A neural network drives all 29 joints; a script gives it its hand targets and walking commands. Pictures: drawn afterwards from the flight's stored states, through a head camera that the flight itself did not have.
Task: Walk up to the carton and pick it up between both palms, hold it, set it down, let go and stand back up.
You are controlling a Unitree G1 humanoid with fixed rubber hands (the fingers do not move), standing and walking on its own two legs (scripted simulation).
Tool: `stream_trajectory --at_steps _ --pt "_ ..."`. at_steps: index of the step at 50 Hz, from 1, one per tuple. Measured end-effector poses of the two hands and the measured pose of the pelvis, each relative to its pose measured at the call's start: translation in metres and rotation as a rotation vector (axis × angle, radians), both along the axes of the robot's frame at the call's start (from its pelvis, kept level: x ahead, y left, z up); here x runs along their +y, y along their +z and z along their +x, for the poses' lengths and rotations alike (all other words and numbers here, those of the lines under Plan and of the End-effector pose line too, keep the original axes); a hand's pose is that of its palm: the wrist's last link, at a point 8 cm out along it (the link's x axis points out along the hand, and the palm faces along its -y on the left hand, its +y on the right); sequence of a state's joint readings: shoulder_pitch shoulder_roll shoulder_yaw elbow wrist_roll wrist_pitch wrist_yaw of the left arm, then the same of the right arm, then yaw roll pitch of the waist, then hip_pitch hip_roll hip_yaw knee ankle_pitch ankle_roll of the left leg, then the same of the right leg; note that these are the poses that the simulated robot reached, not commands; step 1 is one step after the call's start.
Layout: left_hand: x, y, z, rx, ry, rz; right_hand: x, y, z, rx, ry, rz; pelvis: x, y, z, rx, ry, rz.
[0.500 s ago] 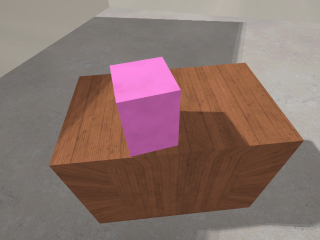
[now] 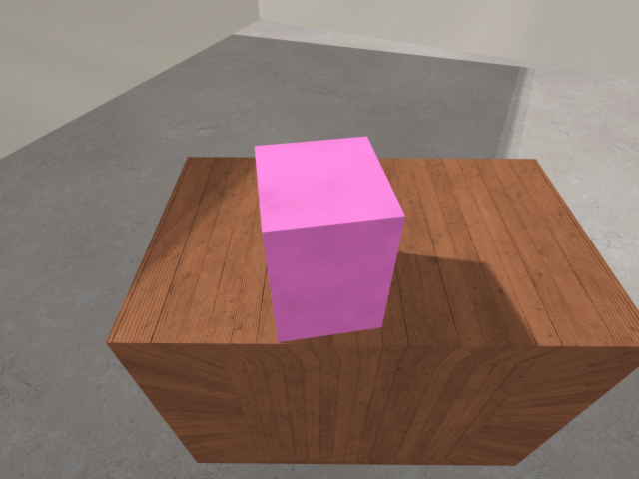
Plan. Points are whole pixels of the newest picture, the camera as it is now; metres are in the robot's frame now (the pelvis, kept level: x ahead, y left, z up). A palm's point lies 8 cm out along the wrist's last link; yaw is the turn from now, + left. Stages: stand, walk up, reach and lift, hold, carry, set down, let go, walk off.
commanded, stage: walk up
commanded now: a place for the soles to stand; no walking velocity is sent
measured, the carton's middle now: (321, 241) +0.48 +0.03 +0.04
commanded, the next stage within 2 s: none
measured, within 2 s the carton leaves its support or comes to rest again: neither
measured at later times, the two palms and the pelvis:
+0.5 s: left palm out of the picture +0.14 +0.18 -0.12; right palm out of the picture +0.16 -0.29 -0.14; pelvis +0.05 -0.05 -0.01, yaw +6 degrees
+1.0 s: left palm out of the picture +0.07 +0.17 -0.12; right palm out of the picture +0.17 -0.27 -0.11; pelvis +0.04 -0.07 +0.01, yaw +14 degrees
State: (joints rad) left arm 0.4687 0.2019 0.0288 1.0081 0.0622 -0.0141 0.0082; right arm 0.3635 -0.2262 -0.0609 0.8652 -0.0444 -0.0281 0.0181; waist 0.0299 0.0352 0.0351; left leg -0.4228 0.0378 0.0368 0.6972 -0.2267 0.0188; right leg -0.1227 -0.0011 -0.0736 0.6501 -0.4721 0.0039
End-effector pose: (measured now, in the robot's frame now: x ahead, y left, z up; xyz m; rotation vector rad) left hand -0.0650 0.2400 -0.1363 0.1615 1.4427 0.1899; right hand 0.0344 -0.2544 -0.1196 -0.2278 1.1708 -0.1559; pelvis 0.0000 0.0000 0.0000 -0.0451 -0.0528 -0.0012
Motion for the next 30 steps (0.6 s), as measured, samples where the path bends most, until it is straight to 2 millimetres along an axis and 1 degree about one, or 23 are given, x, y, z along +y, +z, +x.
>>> stream_trajectory --at_steps 3,5,8,11,13,16,19,22,24,27,30 --pt "0.001 -0.016 0.026 -0.005 -0.034 -0.028 0.011 0.0 0.029 -0.053 -0.005 -0.011 0.002 -0.008 0.012 -0.009 0.001 0.041" --pt "-0.001 -0.019 0.05 -0.031 -0.048 -0.035 0.018 0.002 0.04 -0.062 -0.028 -0.005 0.001 -0.007 0.018 -0.009 0.0 0.049" --pt "-0.005 -0.016 0.092 -0.099 -0.077 -0.035 0.024 0.007 0.048 -0.051 -0.041 0.003 -0.004 -0.002 0.025 -0.012 0.006 0.058" --pt "-0.011 -0.009 0.132 -0.177 -0.094 -0.03 0.026 0.008 0.054 -0.035 -0.039 0.02 -0.011 0.003 0.032 -0.011 0.019 0.064" --pt "-0.017 -0.004 0.154 -0.219 -0.097 -0.021 0.023 0.005 0.059 -0.028 -0.036 0.034 -0.016 0.003 0.037 -0.01 0.029 0.065" --pt "-0.026 0.001 0.179 -0.269 -0.089 0.001 0.012 -0.002 0.073 -0.029 -0.027 0.052 -0.027 0.0 0.043 -0.008 0.042 0.068" --pt "-0.037 0.005 0.195 -0.311 -0.069 0.025 -0.005 -0.012 0.094 -0.043 0.0 0.067 -0.039 -0.006 0.046 -0.011 0.052 0.061" --pt "-0.05 0.011 0.202 -0.337 -0.039 0.028 -0.021 -0.016 0.115 -0.065 0.029 0.068 -0.048 -0.007 0.047 -0.009 0.081 0.044" --pt "-0.055 0.014 0.205 -0.346 -0.017 0.031 -0.031 -0.016 0.126 -0.074 0.051 0.051 -0.052 -0.007 0.046 -0.006 0.1 0.049" --pt "-0.059 0.017 0.207 -0.365 0.003 0.034 -0.043 -0.016 0.136 -0.073 0.089 0.022 -0.055 -0.006 0.044 0.0 0.133 0.044" --pt "-0.059 0.015 0.206 -0.376 0.011 0.03 -0.047 -0.015 0.139 -0.061 0.122 0.002 -0.056 -0.008 0.042 0.006 0.165 0.036"
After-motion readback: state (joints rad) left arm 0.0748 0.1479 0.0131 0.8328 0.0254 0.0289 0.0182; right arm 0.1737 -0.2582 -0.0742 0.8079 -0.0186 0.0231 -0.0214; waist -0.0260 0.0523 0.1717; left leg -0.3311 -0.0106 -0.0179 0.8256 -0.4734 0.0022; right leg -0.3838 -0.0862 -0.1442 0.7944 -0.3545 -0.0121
